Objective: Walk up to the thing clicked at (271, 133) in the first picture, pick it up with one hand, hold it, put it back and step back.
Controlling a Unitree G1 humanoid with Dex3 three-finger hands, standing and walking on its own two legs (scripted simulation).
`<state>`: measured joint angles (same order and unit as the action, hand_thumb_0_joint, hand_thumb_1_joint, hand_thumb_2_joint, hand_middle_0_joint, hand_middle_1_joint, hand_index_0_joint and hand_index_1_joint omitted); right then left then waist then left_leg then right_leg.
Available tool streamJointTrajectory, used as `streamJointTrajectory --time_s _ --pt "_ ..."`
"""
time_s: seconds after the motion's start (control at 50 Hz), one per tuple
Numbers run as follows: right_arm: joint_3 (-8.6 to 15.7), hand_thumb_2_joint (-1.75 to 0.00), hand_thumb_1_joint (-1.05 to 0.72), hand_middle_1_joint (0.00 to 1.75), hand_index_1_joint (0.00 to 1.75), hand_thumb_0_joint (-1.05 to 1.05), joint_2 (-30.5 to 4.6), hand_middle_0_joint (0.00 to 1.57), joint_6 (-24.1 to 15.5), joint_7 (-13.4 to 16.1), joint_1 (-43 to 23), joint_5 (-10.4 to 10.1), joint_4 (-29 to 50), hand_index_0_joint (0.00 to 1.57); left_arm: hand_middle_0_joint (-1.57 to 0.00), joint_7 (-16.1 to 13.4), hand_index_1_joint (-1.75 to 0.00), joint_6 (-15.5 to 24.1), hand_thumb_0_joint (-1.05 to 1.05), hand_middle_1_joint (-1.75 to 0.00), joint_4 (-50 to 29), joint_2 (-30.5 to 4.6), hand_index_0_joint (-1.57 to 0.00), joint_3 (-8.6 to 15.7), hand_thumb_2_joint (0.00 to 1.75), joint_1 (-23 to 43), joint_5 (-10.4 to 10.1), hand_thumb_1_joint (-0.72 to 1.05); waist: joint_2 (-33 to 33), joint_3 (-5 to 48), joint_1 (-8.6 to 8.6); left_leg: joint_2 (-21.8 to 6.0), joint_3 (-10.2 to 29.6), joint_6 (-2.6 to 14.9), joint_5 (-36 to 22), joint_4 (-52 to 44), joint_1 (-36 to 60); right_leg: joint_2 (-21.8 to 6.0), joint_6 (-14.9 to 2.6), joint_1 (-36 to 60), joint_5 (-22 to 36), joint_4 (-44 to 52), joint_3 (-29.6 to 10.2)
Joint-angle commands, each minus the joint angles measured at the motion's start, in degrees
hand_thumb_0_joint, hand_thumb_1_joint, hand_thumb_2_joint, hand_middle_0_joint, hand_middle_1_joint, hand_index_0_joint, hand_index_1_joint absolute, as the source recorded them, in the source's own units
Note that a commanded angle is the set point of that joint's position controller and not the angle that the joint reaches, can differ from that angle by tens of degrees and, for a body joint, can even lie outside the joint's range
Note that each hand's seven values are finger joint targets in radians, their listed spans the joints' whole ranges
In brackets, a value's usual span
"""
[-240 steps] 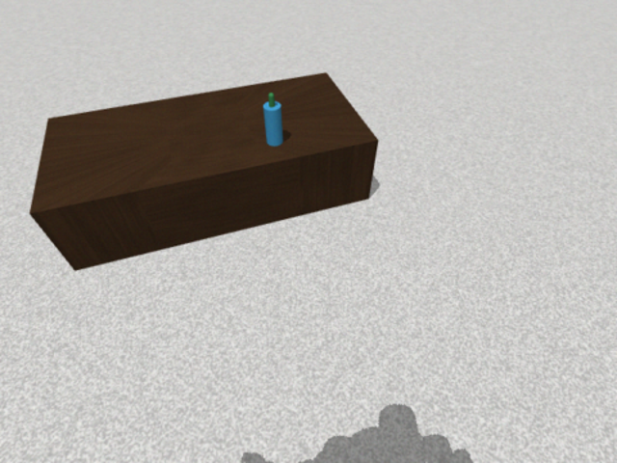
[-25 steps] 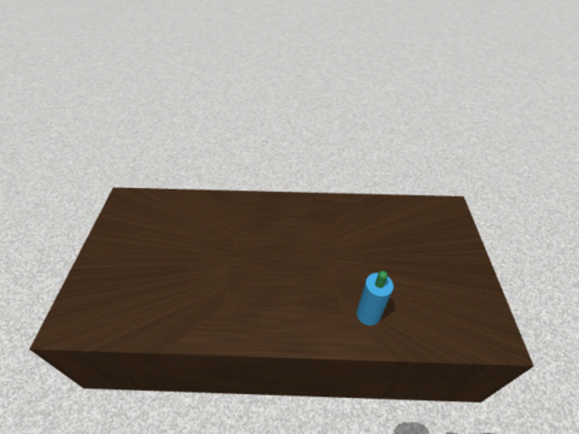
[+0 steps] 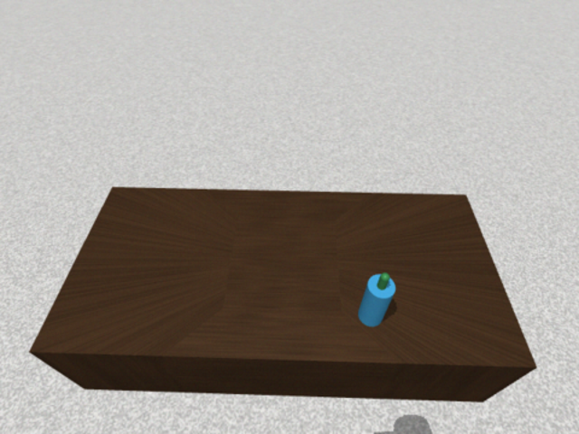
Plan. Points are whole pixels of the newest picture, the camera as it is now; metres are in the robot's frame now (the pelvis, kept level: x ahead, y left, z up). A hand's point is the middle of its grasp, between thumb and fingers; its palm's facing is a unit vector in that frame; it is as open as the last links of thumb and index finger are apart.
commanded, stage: walk up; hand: right
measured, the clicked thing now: (377, 296) +0.49 -0.22 -0.34
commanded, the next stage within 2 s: stand in 0.04 s
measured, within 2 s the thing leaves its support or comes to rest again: neither
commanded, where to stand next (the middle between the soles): +0.05 +0.00 m, yaw +0 degrees
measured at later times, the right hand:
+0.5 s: hand out of the picture +0.09 -0.26 -0.15, palm faces -0.01 +0.94 -0.35, open 7.3 cm
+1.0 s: hand out of the picture +0.08 -0.26 -0.16, palm faces -0.02 +0.94 -0.34, open 7.3 cm
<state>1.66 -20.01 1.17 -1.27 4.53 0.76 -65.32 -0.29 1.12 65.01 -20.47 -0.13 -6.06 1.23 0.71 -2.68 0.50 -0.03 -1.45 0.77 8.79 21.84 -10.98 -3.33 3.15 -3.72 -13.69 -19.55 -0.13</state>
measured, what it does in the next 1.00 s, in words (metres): stands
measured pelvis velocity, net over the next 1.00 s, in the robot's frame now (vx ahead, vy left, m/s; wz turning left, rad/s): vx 0.00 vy -0.01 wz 0.01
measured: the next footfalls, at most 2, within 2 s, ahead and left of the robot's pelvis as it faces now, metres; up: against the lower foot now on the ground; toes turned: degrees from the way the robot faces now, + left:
none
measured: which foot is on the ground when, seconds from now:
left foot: down 0.00-1.00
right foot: down 0.00-1.00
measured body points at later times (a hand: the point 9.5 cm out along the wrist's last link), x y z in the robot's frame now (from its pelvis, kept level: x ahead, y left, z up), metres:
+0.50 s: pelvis +0.00 -0.01 +0.00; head +0.02 +0.00 +0.45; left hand +0.08 +0.29 -0.14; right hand +0.09 -0.31 -0.13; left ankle +0.04 +0.11 -0.74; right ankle -0.03 -0.16 -0.74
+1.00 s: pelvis +0.00 -0.01 +0.00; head +0.02 -0.01 +0.45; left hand +0.07 +0.29 -0.13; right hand +0.08 -0.31 -0.13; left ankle +0.04 +0.11 -0.74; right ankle -0.03 -0.16 -0.74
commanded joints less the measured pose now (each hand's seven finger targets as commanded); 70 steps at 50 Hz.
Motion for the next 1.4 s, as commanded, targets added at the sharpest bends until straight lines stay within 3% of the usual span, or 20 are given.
streamJointTrajectory --time_s 0.0,0.02,0.1,0.3,0.34,0.5,0.58,0.68,0.76,0.88,0.94,1.02,1.18,1.22,1.3,1.38 --pt "2.27 -0.90 -0.90 0.30 0.30 0.00 -12.15 0.20 -1.51 0.63 -3.07 -0.14 4.06 0.20 -0.20 -1.03 -0.30 1.31 0.00 -0.30 -3.29 -12.93 -0.20 2.45 0.90 2.78 -0.09 0.90 -0.70 4.65 -0.13 -6.58 6.06 1.05 -4.68 -3.71 4.60 -4.19 -3.82 -2.78 8.25 3.29 -2.17" --pt "1.60 -0.90 -0.90 0.30 0.30 0.00 -11.50 0.20 -2.10 0.96 -3.80 -0.57 3.93 0.20 -0.20 -0.90 -0.30 0.89 0.00 -0.30 -2.89 -11.96 -0.20 2.14 0.90 2.41 -0.46 0.90 -3.16 3.36 -0.02 -7.62 7.47 0.85 -8.34 -4.60 4.96 -4.32 -3.29 -4.40 7.55 3.53 -2.31" --pt "1.64 -0.90 -0.90 0.30 0.30 0.00 -12.26 0.20 -2.79 1.22 -3.64 -0.47 3.45 0.20 -0.20 -0.53 -0.30 0.68 0.00 -0.30 -3.00 -11.47 -0.20 2.16 0.90 1.57 -0.73 0.90 -1.28 4.85 -0.27 -7.86 6.98 0.75 -11.63 -3.95 6.78 -4.44 -3.16 -3.26 7.93 4.17 -2.54" --pt "1.15 -0.90 -0.90 0.30 0.30 0.00 -11.91 0.20 -2.98 1.37 -3.89 -0.58 3.20 0.20 -0.20 -0.36 -0.30 0.68 0.00 -0.30 -3.39 -11.86 -0.20 2.28 0.90 1.91 -0.42 0.90 -0.28 5.69 0.01 -7.74 6.42 0.35 -11.46 -3.87 6.56 -4.86 -3.16 -1.90 8.83 5.25 -2.84" --pt "1.08 -0.90 -0.90 0.30 0.30 0.00 -12.04 0.20 -2.90 1.47 -3.87 -0.61 3.19 0.20 -0.20 -0.29 -0.30 0.55 0.00 -0.30 -3.31 -11.71 -0.20 2.35 0.90 1.57 -0.43 0.90 -0.24 5.20 -0.09 -7.50 6.28 0.40 -8.86 -4.16 6.37 -4.87 -3.31 -2.02 8.16 5.70 -2.97" --pt "0.83 -0.90 -0.90 0.30 0.30 0.00 -11.99 0.20 -3.03 1.49 -3.24 -0.55 3.11 0.20 -0.20 -0.18 -0.30 0.46 0.00 -0.30 -3.31 -11.49 -0.20 2.49 0.90 1.03 -0.59 0.90 -0.23 5.42 -0.35 -7.75 6.21 0.46 -11.19 -4.12 6.65 -4.93 -3.47 -1.22 9.02 5.33 -2.77" --pt "0.84 -0.90 -0.90 0.30 0.30 0.00 -12.20 0.20 -3.06 1.49 -2.96 -0.56 3.03 0.20 -0.20 -0.09 -0.30 0.30 0.00 -0.30 -3.38 -11.25 -0.20 2.44 0.90 1.14 -0.51 0.90 -0.42 4.06 -0.18 -7.46 6.49 0.29 -7.73 -4.87 5.75 -4.79 -3.62 -2.31 6.67 6.01 -2.87" --pt "0.78 -0.90 -0.90 0.30 0.30 0.00 -12.05 0.20 -3.02 1.49 -3.20 -0.48 3.23 0.20 -0.20 -0.11 -0.30 0.35 0.00 -0.30 -3.50 -11.70 -0.20 2.53 0.90 0.90 -0.50 0.90 -1.52 3.90 -0.33 -7.67 6.69 0.40 -7.60 -4.84 5.85 -4.80 -3.56 -2.88 5.61 5.80 -2.79" --pt "0.89 -0.90 -0.90 0.30 0.30 0.00 -12.39 0.20 -2.90 1.43 -3.22 -0.47 3.20 0.20 -0.20 -0.06 -0.30 0.15 0.00 -0.30 -3.43 -11.67 -0.20 2.66 0.90 0.65 -0.31 0.90 -1.10 3.00 -0.33 -7.18 6.84 0.24 -3.13 -5.43 5.21 -4.74 -3.71 -3.72 3.82 6.02 -2.77" --pt "0.79 -0.90 -0.90 0.30 0.30 0.00 -12.33 0.20 -3.05 1.41 -2.37 -0.48 2.99 0.20 -0.20 -0.01 -0.30 0.29 0.00 -0.30 -3.77 -11.63 -0.20 2.57 0.90 0.47 -0.46 0.90 -0.90 3.84 -0.32 -7.31 6.98 0.42 -6.13 -5.11 5.22 -4.88 -3.69 -2.66 5.34 5.73 -2.89" --pt "0.74 -0.90 -0.90 0.30 0.30 0.00 -12.22 0.20 -3.14 1.45 -2.45 -0.46 3.06 0.20 -0.20 -0.14 -0.30 0.36 0.00 -0.30 -3.85 -11.82 -0.20 2.57 0.90 0.38 -0.55 0.90 -1.16 4.97 -0.43 -7.74 6.83 0.53 -10.97 -4.09 6.50 -4.97 -3.52 -2.36 7.55 5.09 -2.73" --pt "0.66 -0.90 -0.90 0.30 0.30 0.00 -12.10 0.20 -2.98 1.44 -1.98 -0.48 2.92 0.20 -0.20 -0.13 -0.30 0.36 0.00 -0.30 -3.84 -11.86 -0.20 2.43 0.90 0.40 -0.49 0.90 -1.22 4.16 -0.08 -7.49 6.75 0.45 -8.75 -4.29 5.84 -5.00 -3.58 -2.46 6.85 5.58 -2.86" --pt "0.66 -0.90 -0.90 0.30 0.30 0.00 -12.29 0.20 -3.03 1.57 -2.08 -0.48 3.27 0.20 -0.20 -0.30 -0.30 0.43 0.00 -0.30 -3.96 -11.85 -0.20 2.49 0.90 -0.32 -0.56 0.90 -1.02 5.02 -0.49 -7.86 6.40 0.71 -13.27 -3.42 7.04 -5.09 -3.37 -1.63 10.26 5.17 -2.53" --pt "0.59 -0.90 -0.90 0.30 0.30 0.00 -12.18 0.20 -3.03 1.60 -1.70 -0.44 3.33 0.20 -0.20 -0.29 -0.30 0.41 0.00 -0.30 -4.12 -11.77 -0.20 2.46 0.90 0.09 -0.51 0.90 -0.70 4.65 -0.33 -7.73 6.25 0.64 -12.95 -3.57 6.46 -5.05 -3.38 -1.48 10.12 5.35 -2.50" --pt "0.69 -0.90 -0.90 0.30 0.30 0.00 -12.23 0.20 -2.90 1.56 -1.64 -0.41 3.41 0.20 -0.20 -0.14 -0.30 0.09 0.00 -0.30 -3.98 -11.74 -0.20 2.61 0.90 -0.31 -0.28 0.90 -0.61 3.04 -0.34 -7.53 6.68 0.56 -5.51 -5.23 5.27 -4.74 -3.71 -2.68 5.09 5.73 -2.41" --pt "0.71 -0.90 -0.90 0.30 0.30 0.00 -12.28 0.20 -3.02 1.50 -2.03 -0.41 3.61 0.20 -0.20 -0.12 -0.30 0.12 0.00 -0.30 -4.10 -11.68 -0.20 2.56 0.90 -0.23 -0.42 0.90 -0.37 2.64 -0.48 -7.53 6.92 0.56 -6.78 -5.40 5.02 -4.76 -3.65 -2.98 4.58 5.63 -2.37"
